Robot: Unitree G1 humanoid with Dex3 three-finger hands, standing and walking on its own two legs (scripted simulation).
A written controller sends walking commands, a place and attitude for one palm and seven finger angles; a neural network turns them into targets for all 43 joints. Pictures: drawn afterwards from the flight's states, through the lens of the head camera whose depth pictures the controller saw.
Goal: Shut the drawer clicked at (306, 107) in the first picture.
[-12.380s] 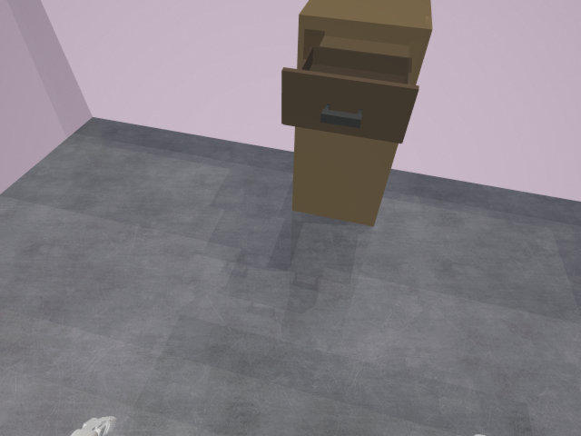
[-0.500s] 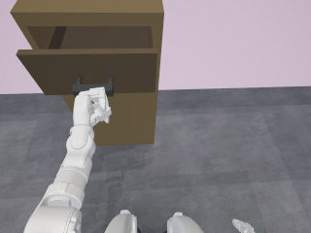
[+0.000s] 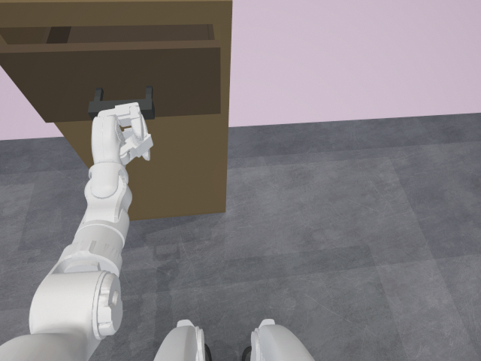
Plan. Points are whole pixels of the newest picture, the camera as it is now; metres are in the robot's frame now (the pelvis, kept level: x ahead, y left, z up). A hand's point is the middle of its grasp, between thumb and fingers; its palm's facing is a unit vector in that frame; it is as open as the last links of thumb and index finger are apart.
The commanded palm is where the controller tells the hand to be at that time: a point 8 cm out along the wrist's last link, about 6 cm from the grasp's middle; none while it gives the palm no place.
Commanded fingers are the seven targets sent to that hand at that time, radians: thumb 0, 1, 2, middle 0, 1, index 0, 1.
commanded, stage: push the drawer shut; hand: left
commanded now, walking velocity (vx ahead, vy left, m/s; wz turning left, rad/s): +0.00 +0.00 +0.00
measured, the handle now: (123, 101) +0.55 +0.17 +0.06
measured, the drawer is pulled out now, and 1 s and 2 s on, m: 0.06 0.00 0.00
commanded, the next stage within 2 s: pull the fist back off the drawer in 0.76 s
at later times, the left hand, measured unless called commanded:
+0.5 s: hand (144, 110) +0.54 +0.14 +0.06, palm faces +0.06 -1.00 -0.03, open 3.1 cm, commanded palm +0.52 +0.18 +0.06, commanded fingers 0.00 0.90 0.90 -1.40 -1.60 -1.40 -1.60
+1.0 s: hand (141, 109) +0.54 +0.14 +0.05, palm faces +0.07 -1.00 -0.05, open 2.9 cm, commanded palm +0.55 +0.17 +0.06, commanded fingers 0.00 0.90 0.90 -1.40 -1.60 -1.40 -1.60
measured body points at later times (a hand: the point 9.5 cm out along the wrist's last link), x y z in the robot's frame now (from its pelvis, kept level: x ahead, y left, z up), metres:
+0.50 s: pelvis +0.00 +0.01 -0.01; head +0.14 +0.02 +0.42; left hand +0.53 +0.19 +0.06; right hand -0.02 -0.25 -0.12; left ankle +0.03 +0.09 -0.66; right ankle +0.01 -0.08 -0.66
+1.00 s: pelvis -0.02 +0.01 -0.02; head +0.13 +0.05 +0.40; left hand +0.53 +0.20 +0.06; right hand -0.06 -0.25 -0.11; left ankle +0.03 +0.09 -0.66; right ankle +0.01 -0.08 -0.66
